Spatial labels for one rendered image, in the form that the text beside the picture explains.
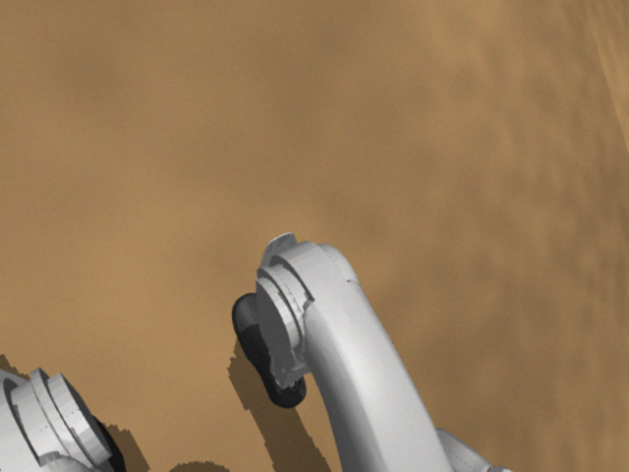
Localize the right robot hand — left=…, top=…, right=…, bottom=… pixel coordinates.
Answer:
left=436, top=428, right=494, bottom=472

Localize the left robot foot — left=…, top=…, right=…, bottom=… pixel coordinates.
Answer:
left=92, top=415, right=127, bottom=472

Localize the right robot foot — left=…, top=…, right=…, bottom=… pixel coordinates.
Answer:
left=232, top=293, right=306, bottom=408

